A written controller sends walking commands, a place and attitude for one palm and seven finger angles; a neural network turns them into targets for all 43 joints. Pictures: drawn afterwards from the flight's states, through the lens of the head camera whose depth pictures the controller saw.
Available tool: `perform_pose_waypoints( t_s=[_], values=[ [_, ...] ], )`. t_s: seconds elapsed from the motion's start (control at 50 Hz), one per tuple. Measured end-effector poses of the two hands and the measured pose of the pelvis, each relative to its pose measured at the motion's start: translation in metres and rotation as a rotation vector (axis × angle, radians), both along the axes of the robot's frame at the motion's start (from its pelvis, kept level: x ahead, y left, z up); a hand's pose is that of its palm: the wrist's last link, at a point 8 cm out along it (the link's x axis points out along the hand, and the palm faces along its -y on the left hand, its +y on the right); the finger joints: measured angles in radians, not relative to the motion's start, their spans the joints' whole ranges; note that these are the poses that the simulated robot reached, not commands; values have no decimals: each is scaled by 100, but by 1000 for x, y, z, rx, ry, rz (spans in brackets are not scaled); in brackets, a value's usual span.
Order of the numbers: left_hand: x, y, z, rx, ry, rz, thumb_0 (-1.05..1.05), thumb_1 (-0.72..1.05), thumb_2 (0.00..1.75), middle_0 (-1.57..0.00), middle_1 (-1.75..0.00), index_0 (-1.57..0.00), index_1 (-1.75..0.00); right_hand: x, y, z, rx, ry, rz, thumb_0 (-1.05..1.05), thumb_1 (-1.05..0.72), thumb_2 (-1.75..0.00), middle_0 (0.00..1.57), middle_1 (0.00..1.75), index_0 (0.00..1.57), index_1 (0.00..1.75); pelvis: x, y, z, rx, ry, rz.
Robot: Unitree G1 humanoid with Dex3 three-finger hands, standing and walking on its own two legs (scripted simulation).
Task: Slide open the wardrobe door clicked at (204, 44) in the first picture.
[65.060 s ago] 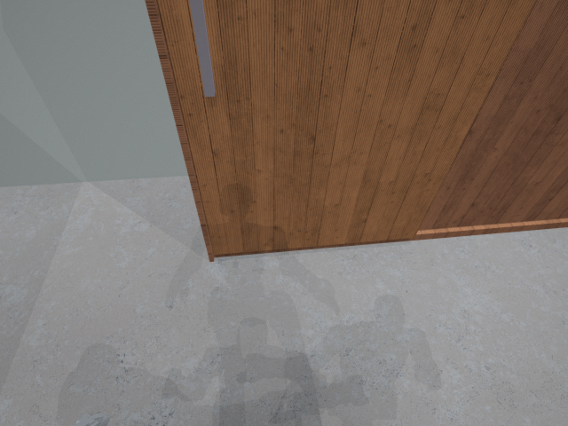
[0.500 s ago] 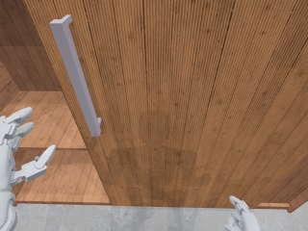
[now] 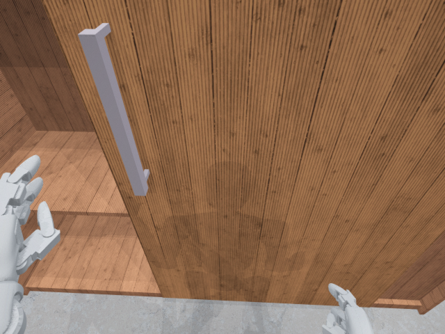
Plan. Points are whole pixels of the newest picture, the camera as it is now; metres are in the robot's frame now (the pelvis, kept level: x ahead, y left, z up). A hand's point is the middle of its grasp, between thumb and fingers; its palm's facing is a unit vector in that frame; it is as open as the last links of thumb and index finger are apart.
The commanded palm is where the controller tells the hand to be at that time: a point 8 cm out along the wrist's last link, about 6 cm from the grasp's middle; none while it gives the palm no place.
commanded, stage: step back with the hand held close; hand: left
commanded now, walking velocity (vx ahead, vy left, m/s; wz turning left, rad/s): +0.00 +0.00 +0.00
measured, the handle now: (125, 123) +0.40 +0.25 +0.20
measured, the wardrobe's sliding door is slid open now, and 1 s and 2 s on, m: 0.63 0.63 0.63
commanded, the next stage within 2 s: stop stepping back and stand still in 1.14 s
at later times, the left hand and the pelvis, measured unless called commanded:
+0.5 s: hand (32, 258) +0.15 +0.28 +0.15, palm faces +0.37 -0.79 -0.48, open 7.4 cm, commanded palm +0.10 +0.32 +0.17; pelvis -0.05 +0.02 +0.00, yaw -1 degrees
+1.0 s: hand out of the picture +0.06 +0.31 +0.16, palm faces +0.50 -0.76 -0.42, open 7.4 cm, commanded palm -0.01 +0.34 +0.17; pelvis -0.13 +0.03 -0.02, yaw +4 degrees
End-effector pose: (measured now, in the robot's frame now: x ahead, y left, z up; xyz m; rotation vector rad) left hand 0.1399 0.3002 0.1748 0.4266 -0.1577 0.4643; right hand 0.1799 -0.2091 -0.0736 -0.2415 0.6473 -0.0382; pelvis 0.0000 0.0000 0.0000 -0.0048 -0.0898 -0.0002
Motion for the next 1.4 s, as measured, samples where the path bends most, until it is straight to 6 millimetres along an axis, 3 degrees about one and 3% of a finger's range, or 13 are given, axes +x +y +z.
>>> perform_pose_waypoints(
  t_s=[0.12, 0.22, 0.4, 0.64, 0.84, 0.96, 1.12, 1.2, 1.28, 1.4],
  values=[
    [-3, -2, 0, 4, -1, -5, 2, 89, 90, -21, -30, -21, -30, -8, -6, -1, -7, 6, -12, 2, -90, -90, 20, 30, 20, 30, -4, -2, 0, -1, -6, -1],
    [-1, 9, 7, 68, -24, 8, 2, 89, 90, -22, -30, -21, -30, -15, -13, -1, -17, 38, -32, 2, -90, -90, 20, 30, 20, 30, -11, -1, 0, -14, 38, 5],
    [-11, 4, -4, 101, 59, -94, 2, 89, 90, -21, -30, -21, -30, -40, -23, 5, -43, 50, -130, 2, -90, -90, 20, 30, 20, 30, -30, 12, -1, -10, 84, -13],
    [-59, 31, -3, 154, -16, -47, 2, 89, 90, -22, -30, -21, -30, -88, -5, 3, -63, 47, -113, 2, -90, -90, 20, 30, 20, 30, -73, 25, -8, -24, 77, 8],
    [-109, 31, -5, 170, -78, -1, 2, 89, 90, -22, -30, -21, -30, -111, 6, -9, -58, 47, -30, 2, -90, -90, 20, 31, 20, 30, -103, 20, -17, -29, 74, 55],
    [-122, 36, -7, 140, -158, -36, 2, 89, 90, -22, -30, -21, -30, -129, 10, -7, -104, 46, -33, 2, -90, -90, 20, 31, 20, 30, -124, 30, -22, -44, 62, 61],
    [-155, 55, 11, 197, -169, -8, 2, 89, 90, -22, -30, -21, -30, -156, 25, 2, -54, 16, -31, 2, -90, -90, 20, 30, 20, 30, -150, 30, -13, -96, 93, 82],
    [-176, 46, 4, 184, -148, -13, 2, 89, 90, -21, -30, -20, -30, -166, 29, -2, -29, 3, 1, 2, -90, -90, 20, 31, 20, 30, -170, 26, -18, -42, 136, 16],
    [-174, 35, -1, 121, -170, -80, 2, 89, 90, -21, -30, -21, -30, -187, 30, -5, -51, 41, -12, 2, -90, -90, 20, 31, 20, 30, -186, 32, -14, -38, 111, -18],
    [-161, 46, -15, 76, -130, -142, 1, 89, 90, -22, -30, -21, -30, -223, 24, 8, -75, -1, -113, 2, -90, -90, 20, 31, 20, 30, -207, 44, -15, -24, 103, -20]
  ],
)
